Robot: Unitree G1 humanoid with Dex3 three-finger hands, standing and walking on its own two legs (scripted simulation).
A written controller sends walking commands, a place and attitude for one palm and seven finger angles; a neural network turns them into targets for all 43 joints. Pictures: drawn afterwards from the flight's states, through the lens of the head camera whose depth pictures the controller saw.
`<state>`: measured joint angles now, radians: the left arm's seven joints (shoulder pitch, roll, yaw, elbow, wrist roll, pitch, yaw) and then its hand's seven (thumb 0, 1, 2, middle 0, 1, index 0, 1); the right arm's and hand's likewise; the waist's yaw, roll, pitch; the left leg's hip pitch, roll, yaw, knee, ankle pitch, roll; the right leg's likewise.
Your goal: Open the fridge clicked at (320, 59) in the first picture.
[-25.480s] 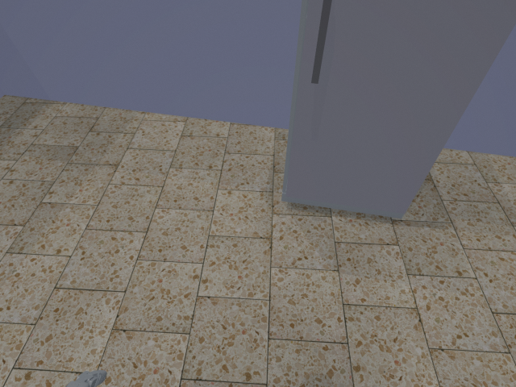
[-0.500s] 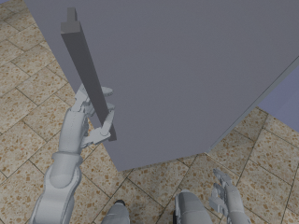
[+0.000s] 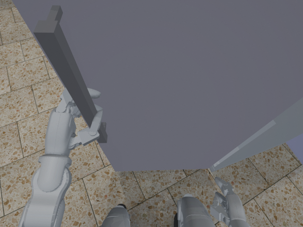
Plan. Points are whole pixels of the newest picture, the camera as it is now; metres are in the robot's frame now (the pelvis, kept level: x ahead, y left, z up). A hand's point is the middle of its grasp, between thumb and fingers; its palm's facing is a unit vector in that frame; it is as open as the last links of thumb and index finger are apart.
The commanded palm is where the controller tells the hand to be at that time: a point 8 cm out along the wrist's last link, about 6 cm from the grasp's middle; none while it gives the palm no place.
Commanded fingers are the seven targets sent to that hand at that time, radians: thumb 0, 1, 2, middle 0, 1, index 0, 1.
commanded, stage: walk backward, drawing the door open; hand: left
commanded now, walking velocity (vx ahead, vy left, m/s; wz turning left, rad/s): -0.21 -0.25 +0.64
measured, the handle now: (87, 98) +0.35 +0.17 +0.14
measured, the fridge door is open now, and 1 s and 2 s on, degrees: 72 75 68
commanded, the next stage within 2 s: stop walking and hold the door back in 0.02 s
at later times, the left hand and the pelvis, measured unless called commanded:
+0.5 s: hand (100, 147) +0.25 +0.13 +0.11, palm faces +0.40 -0.89 -0.23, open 6.1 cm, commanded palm +0.22 +0.19 +0.11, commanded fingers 0.00 0.90 0.90 -0.45 -1.40 -0.45 -1.40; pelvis -0.07 -0.13 +0.00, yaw +14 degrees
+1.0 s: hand (100, 132) +0.28 +0.13 +0.12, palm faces +0.38 -0.89 -0.24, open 5.9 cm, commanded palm +0.24 +0.19 +0.11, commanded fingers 0.00 0.90 0.90 -0.45 -1.40 -0.45 -1.40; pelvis -0.12 -0.14 +0.00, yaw +12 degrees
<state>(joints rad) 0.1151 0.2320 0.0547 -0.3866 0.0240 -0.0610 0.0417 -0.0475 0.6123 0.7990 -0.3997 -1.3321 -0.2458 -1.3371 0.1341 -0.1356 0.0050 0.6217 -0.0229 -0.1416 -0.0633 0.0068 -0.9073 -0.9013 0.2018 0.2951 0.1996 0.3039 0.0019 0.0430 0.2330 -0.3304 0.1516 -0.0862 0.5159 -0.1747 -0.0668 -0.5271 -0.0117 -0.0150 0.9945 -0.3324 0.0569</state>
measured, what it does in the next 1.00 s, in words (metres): steps to the right: right foot, then left foot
